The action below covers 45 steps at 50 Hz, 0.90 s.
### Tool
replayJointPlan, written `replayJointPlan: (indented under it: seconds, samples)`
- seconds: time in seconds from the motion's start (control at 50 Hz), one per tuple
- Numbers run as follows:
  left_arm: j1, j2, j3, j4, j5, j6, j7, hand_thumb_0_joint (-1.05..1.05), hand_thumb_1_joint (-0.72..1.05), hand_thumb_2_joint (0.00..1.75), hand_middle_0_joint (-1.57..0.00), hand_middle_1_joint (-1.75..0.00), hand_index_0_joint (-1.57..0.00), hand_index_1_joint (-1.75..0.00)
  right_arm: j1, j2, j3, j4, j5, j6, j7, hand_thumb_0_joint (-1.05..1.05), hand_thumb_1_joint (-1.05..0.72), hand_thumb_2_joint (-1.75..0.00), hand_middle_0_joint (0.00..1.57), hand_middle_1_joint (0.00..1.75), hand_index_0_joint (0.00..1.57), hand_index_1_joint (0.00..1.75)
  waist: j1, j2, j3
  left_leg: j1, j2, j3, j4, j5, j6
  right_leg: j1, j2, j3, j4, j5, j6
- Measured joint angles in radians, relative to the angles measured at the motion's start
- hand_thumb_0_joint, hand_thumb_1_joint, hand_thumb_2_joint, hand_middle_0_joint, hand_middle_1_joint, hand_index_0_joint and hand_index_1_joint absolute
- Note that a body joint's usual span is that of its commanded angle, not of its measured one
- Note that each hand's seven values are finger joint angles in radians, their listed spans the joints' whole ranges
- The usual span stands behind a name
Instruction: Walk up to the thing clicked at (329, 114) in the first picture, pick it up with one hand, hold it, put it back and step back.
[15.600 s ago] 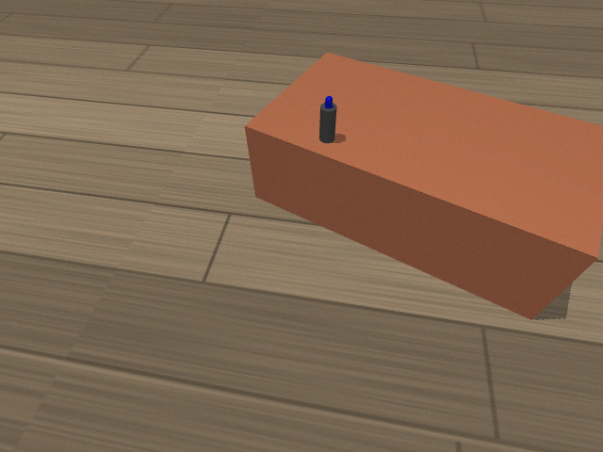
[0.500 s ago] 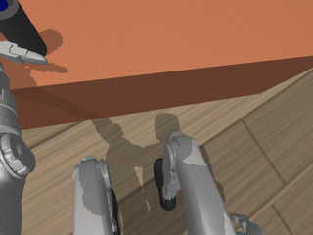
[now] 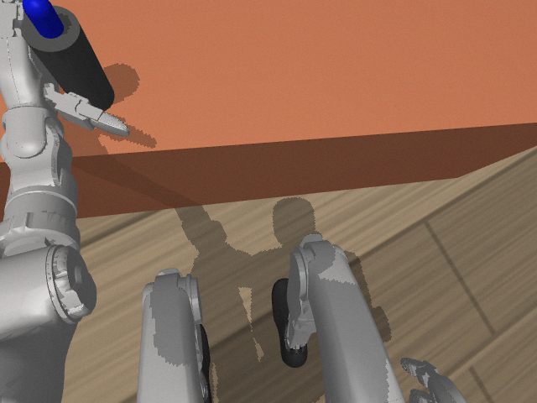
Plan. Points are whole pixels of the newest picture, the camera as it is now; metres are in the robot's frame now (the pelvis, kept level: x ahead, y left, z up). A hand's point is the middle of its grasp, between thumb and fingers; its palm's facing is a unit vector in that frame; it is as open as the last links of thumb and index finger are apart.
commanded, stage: close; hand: left
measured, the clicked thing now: (69, 57) +0.56 +0.18 +0.01
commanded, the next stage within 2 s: settle in 0.94 s
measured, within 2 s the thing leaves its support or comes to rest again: leaves its support in 1.44 s
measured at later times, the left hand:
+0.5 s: hand (85, 78) +0.54 +0.17 -0.01, palm faces +0.10 -1.00 -0.02, open 12.3 cm
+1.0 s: hand (80, 74) +0.55 +0.17 -0.01, palm faces +0.10 -1.00 -0.01, open 7.6 cm
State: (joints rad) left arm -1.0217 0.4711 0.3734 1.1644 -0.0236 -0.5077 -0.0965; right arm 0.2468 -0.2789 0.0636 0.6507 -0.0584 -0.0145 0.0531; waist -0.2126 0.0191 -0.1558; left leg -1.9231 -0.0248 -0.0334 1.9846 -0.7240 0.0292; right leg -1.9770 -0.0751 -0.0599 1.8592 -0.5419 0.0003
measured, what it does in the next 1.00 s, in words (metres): stands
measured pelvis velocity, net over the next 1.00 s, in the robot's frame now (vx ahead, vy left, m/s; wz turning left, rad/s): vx -0.01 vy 0.00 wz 0.01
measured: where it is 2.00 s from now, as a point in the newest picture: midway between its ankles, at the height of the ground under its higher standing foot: (245, 360)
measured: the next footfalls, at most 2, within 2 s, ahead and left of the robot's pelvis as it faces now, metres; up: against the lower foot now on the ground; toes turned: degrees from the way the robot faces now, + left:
none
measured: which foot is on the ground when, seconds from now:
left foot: down 0.00-1.00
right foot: down 0.00-1.00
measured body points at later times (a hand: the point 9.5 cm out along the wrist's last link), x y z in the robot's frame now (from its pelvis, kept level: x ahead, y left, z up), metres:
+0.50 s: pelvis +0.00 +0.00 +0.00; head +0.22 +0.04 +0.39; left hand +0.53 +0.22 +0.00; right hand +0.06 -0.27 -0.12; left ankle +0.05 +0.10 -0.43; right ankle +0.11 -0.13 -0.43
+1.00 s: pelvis -0.01 +0.00 -0.02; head +0.22 +0.04 +0.37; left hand +0.54 +0.23 -0.01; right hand +0.04 -0.27 -0.13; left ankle +0.05 +0.10 -0.43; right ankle +0.11 -0.13 -0.43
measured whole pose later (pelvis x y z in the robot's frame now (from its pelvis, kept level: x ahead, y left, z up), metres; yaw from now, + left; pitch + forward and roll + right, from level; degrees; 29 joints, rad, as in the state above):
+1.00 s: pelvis -0.01 +0.00 -0.02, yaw +1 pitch +37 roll -4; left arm -1.05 0.47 0.37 1.21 -0.01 -0.58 -0.07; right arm 0.23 -0.28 0.06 0.64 -0.06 0.01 0.07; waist -0.21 0.02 -0.15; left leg -1.97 -0.03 -0.02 2.04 -0.72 0.03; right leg -2.03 -0.08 -0.05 1.92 -0.54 0.00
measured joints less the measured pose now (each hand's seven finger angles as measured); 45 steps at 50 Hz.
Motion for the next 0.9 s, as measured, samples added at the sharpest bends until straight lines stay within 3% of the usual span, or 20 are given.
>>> replayJointPlan:
  seconds: [0.1,0.36,0.74,0.9]
  samples:
    - [0.014,-0.013,-0.007,-0.008,-0.002,-0.016,0.008,-0.02,-0.58,0.08,-0.11,-0.1,-0.13,-0.1,-0.01,0.006,-0.001,-0.002,0.001,0.002,0.005,0.0,-0.92,-0.9,0.2,0.3,0.2,0.3,0.006,0.004,0.001,0.004,-0.002,0.003,-0.001,-0.003,0.001,0.003,-0.002,0.004,0.001,-0.004,0.002]
    - [0.046,-0.049,-0.03,-0.033,-0.009,-0.031,0.029,-0.02,-0.42,0.3,-0.43,-0.4,-0.45,-0.39,-0.016,0.012,-0.006,-0.001,0.004,0.008,0.007,0.0,-0.92,-0.9,0.2,0.3,0.2,0.3,0.023,0.002,-0.002,0.02,-0.005,0.005,-0.012,-0.001,0.0,0.017,-0.004,0.006,-0.004,-0.007,0.001]
    - [0.011,-0.022,-0.019,0.011,0.005,-0.064,0.053,-0.01,0.08,0.68,-0.83,-0.8,-0.87,-0.79,-0.025,-0.002,-0.009,0.002,-0.009,0.015,0.011,0.0,-0.9,-0.89,0.2,0.3,0.2,0.3,0.011,-0.003,0.005,-0.015,-0.009,0.006,0.026,-0.002,-0.001,-0.019,-0.008,0.008,0.034,-0.007,-0.001]
    - [-0.017,-0.008,-0.01,0.036,0.013,-0.067,0.041,-0.02,0.02,0.83,-0.84,-0.92,-0.88,-0.92,-0.02,-0.001,-0.006,-0.001,-0.007,0.023,0.013,0.0,-0.9,-0.89,0.2,0.3,0.2,0.3,0.007,0.002,0.006,-0.037,-0.01,0.008,0.046,0.001,0.004,-0.038,-0.009,0.01,0.05,-0.002,0.003]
